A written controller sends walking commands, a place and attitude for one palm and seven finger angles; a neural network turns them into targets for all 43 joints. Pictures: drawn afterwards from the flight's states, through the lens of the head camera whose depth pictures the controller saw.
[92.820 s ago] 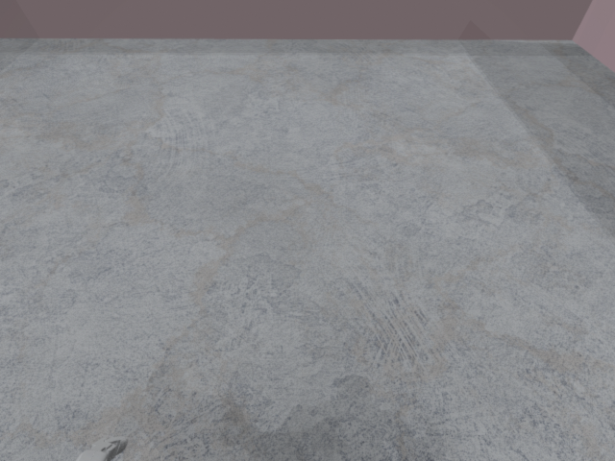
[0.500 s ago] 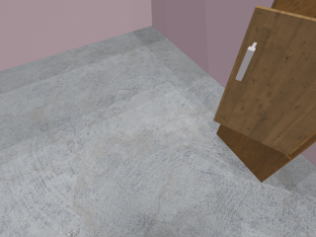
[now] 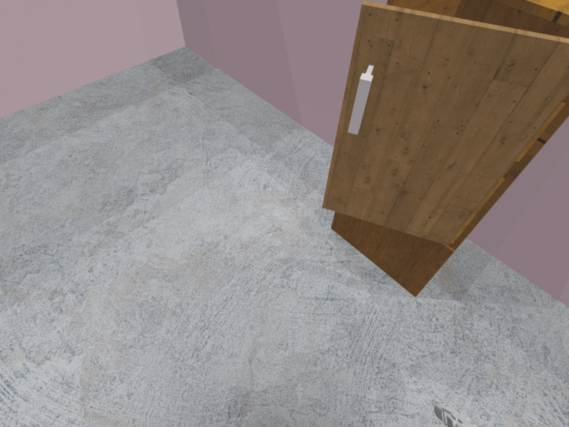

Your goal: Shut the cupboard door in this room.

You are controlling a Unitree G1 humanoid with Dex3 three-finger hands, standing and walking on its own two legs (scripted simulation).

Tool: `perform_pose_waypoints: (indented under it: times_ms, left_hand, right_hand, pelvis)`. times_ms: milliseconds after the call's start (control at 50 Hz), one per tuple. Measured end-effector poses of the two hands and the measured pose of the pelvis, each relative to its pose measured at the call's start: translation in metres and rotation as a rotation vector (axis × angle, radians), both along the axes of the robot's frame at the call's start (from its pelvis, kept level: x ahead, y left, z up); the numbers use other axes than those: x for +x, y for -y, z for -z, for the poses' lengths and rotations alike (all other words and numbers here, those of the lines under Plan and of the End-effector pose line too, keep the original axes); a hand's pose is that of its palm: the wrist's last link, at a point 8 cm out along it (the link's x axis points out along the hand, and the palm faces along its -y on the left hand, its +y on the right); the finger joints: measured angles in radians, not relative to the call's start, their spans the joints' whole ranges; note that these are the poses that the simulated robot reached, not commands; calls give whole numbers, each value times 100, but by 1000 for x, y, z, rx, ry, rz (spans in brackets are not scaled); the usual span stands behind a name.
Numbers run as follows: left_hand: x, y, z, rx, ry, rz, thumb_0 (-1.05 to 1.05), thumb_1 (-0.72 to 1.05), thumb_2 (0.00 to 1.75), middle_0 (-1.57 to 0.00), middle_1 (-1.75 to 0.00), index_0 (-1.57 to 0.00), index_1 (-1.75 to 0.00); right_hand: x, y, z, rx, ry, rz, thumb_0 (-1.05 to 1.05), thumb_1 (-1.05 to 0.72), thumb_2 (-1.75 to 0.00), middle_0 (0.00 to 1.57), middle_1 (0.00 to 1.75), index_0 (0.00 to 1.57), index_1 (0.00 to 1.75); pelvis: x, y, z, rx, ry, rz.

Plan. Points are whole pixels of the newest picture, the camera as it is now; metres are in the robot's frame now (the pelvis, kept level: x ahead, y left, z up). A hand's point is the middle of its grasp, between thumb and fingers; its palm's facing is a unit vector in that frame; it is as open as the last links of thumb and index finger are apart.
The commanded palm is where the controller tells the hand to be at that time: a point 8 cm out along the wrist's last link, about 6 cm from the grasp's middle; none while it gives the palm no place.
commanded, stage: turn to face it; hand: left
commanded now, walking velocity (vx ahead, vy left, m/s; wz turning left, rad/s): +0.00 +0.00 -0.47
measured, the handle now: (361, 100) +0.73 -0.09 +0.04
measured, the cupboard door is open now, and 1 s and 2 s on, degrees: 26 26 26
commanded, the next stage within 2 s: take the last steps up to it in 0.32 s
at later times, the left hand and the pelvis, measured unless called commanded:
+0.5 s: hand (197, 415) +0.15 +0.15 -0.14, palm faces -0.21 -0.94 -0.27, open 7.3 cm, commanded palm none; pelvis +0.01 -0.02 +0.00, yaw -12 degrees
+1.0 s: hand (229, 364) +0.23 +0.11 -0.16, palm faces -0.29 -0.94 -0.17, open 7.3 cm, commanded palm none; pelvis +0.12 -0.05 +0.01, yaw -18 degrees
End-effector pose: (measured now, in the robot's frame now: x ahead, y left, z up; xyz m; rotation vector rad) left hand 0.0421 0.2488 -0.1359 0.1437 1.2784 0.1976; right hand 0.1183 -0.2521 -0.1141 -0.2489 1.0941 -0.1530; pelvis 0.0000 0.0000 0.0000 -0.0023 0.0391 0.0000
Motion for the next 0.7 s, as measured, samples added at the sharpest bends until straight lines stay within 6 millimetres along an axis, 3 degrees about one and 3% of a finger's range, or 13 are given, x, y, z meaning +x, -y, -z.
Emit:
perform_pose_waypoints:
  times_ms: [120, 220, 360, 440, 560, 700]
  left_hand:
    - [24, -22, 3, 2, -13, 71, 1, 91, 90, -20, -29, -20, -30]
    - [52, -22, -8, 18, 2, 133, 1, 91, 90, -20, -29, -20, -30]
    - [99, 16, -14, 49, 69, 258, 1, 91, 90, -19, -29, -20, -30]
    - [110, 42, -20, 61, 101, 307, 0, 91, 90, -20, -29, -20, -30]
    - [107, 61, -24, 26, 84, 312, 0, 91, 90, -20, -29, -20, -30]
    - [100, 53, -2, -35, 17, 280, 0, 91, 90, -20, -30, -21, -30]
  right_hand:
    - [-29, -13, -6, -21, -28, 39, 0, -91, -90, 20, 30, 20, 30]
    - [-64, -12, -3, -5, -95, 112, 0, -90, -90, 20, 30, 20, 30]
    - [-120, 11, 26, 55, -187, 250, 0, -90, -90, 20, 30, 20, 30]
    - [-141, 27, 38, 69, -242, 317, 0, -90, -90, 20, 30, 20, 30]
    - [-136, 30, 25, 79, -230, 326, 1, -91, -90, 20, 30, 20, 30]
    - [-96, 21, 11, 56, -153, 307, 1, -91, -90, 20, 30, 20, 30]
  pelvis:
    - [2, -10, -3, -11, 11, 71]
    - [5, -8, -9, -29, 10, 118]
    - [9, 13, 3, -7, 18, 183]
    - [11, 21, 4, -4, 21, 202]
    - [19, 25, -7, 12, 23, 219]
    - [47, 22, -4, -6, 26, 237]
